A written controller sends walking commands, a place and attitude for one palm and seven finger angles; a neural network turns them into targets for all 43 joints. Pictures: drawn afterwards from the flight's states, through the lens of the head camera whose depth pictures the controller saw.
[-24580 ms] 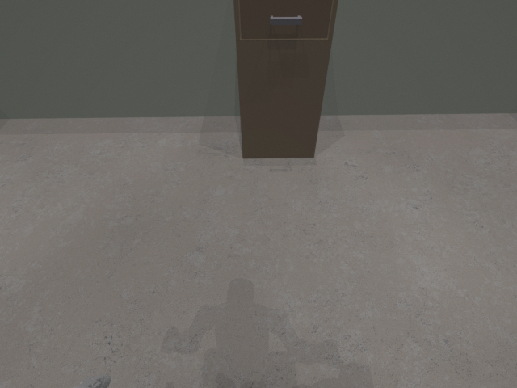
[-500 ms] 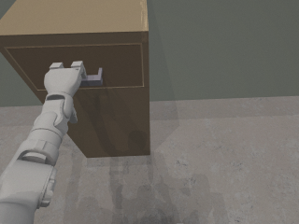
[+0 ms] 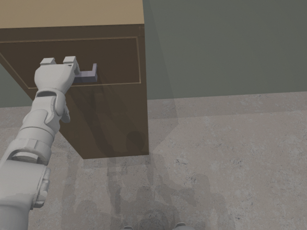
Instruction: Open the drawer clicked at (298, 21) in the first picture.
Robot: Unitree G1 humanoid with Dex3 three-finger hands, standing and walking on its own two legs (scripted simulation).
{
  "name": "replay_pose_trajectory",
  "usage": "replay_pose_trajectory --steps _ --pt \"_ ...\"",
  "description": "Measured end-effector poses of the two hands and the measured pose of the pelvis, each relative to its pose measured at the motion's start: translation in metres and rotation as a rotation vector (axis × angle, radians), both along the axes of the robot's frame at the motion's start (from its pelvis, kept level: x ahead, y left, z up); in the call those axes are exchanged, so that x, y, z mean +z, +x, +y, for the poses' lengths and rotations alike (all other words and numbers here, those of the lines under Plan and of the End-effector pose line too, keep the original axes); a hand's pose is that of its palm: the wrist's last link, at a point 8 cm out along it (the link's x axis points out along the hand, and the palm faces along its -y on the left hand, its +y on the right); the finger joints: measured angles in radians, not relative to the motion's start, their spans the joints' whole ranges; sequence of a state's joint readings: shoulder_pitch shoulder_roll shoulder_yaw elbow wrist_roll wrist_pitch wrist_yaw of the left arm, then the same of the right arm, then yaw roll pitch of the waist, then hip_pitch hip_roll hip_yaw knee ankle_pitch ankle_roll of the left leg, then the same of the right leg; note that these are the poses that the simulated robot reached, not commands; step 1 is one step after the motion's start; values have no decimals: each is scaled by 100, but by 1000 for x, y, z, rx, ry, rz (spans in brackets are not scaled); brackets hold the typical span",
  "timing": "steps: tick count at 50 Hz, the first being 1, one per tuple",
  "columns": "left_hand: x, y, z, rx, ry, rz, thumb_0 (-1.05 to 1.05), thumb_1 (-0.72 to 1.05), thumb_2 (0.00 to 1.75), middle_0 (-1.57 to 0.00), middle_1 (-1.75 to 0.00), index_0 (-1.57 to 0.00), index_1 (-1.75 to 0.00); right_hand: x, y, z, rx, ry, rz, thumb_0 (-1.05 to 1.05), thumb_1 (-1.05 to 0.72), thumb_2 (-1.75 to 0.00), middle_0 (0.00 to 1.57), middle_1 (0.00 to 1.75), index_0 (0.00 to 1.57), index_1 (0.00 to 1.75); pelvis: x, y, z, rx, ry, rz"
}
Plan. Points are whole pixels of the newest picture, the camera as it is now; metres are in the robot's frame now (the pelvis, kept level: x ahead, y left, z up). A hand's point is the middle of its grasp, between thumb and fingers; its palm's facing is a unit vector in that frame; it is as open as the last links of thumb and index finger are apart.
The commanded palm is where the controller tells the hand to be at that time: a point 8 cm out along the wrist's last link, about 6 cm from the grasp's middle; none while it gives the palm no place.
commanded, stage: lower the fingers behind the handle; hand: left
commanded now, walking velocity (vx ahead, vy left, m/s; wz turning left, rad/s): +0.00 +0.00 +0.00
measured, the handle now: (75, 72) +0.56 +0.24 +0.06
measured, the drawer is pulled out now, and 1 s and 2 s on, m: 0.00 0.00 0.00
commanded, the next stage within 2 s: lift the fingers back up to retry in 0.18 s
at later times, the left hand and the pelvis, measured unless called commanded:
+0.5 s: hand (63, 89) +0.47 +0.25 +0.08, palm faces -0.03 +0.01 -1.00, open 13.9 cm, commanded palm +0.45 +0.25 +0.13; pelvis +0.01 +0.00 +0.00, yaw +0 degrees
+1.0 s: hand (52, 78) +0.47 +0.26 +0.12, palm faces -0.01 -0.01 -1.00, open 13.8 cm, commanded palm +0.44 +0.25 +0.18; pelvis +0.04 +0.01 +0.02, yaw +1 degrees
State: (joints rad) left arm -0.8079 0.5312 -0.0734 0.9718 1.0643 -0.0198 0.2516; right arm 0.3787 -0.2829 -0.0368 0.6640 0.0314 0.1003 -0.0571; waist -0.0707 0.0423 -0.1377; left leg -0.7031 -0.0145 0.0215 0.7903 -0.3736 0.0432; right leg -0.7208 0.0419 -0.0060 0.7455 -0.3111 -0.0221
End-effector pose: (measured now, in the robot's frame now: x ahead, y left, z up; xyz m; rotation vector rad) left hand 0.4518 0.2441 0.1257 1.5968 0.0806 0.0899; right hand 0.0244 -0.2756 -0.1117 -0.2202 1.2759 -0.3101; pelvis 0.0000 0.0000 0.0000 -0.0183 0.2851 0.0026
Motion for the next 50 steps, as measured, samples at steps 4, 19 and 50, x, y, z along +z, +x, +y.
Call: replay_pose_trajectory --steps 4,19,50 --pt "0 1 -1 7 2 1 0 -49 30 -28 -122 -25 -129 -1 5 3 4 7 -18 1 -90 -90 20 30 20 29 0 -1 0 1 -1 0" --pt "3 4 1 7 -10 17 0 -49 30 -30 -124 -27 -130 -1 18 12 17 21 -51 1 -90 -90 20 30 20 29 1 1 2 -1 -1 -2" --pt "52 -2 9 37 -40 17 0 -49 30 -32 -120 -32 -120 16 108 29 75 79 -181 1 -90 -90 20 30 20 29 21 37 11 12 -1 -100"
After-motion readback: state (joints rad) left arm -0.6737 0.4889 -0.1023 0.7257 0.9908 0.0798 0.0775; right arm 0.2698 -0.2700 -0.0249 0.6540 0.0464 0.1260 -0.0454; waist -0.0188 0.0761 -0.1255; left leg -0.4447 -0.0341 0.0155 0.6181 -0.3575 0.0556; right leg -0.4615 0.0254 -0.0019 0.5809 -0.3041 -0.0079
